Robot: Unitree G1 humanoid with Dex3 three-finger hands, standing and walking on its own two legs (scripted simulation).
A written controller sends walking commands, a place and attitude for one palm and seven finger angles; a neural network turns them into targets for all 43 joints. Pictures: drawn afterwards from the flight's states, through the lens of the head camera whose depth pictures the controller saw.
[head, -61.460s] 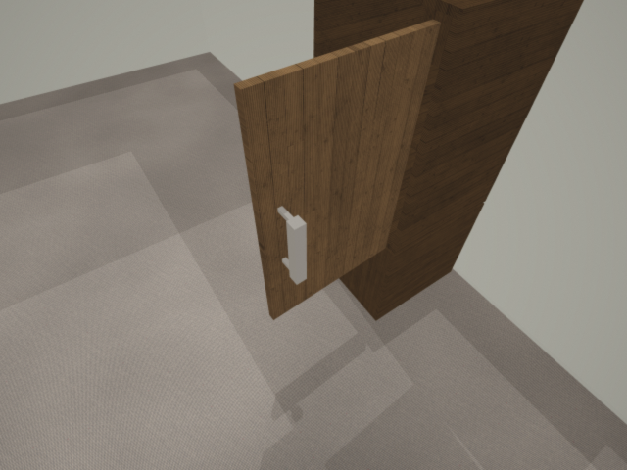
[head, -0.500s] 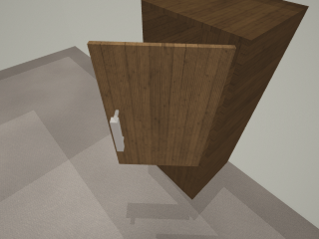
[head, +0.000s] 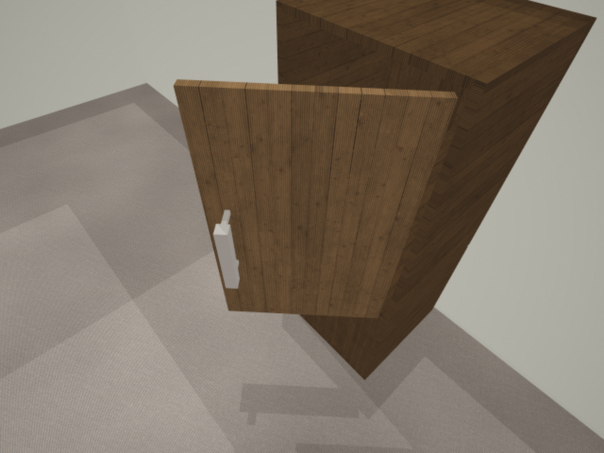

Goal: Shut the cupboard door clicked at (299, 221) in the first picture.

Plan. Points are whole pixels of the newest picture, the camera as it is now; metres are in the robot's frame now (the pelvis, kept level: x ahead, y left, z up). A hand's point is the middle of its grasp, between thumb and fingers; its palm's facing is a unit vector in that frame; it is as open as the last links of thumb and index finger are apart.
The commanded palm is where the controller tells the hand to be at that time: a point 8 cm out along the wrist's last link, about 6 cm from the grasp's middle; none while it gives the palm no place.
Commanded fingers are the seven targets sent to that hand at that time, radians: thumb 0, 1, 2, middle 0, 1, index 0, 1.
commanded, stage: look again from close up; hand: left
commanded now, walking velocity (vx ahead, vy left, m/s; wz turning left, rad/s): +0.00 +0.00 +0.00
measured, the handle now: (229, 250) +0.48 +0.17 -0.07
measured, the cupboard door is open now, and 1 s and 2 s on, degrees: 45 45 45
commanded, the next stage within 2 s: raise the hand and make a fist in 0.18 s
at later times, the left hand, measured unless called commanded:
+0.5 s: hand (147, 380) +0.21 +0.22 -0.02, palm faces +0.24 -0.97 -0.07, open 7.1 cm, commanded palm +0.11 +0.26 -0.08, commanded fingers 0.00 0.90 0.90 -0.40 -0.52 -0.40 -0.52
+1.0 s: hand (176, 414) +0.19 +0.19 -0.08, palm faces -0.05 -1.00 +0.01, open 4.7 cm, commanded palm +0.14 +0.25 -0.07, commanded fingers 0.00 0.90 0.90 -0.86 -1.02 -0.86 -1.02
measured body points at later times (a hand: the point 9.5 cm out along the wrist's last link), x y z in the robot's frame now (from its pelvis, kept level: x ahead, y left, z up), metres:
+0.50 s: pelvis +0.00 -0.01 -0.03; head +0.00 -0.01 +0.42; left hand +0.19 +0.27 -0.01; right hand +0.16 -0.26 -0.11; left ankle +0.01 +0.09 -0.74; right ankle +0.05 -0.13 -0.74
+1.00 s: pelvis -0.01 -0.02 -0.13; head +0.07 -0.02 +0.31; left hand +0.19 +0.24 -0.08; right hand +0.21 -0.23 -0.20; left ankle +0.01 +0.09 -0.74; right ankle +0.05 -0.13 -0.74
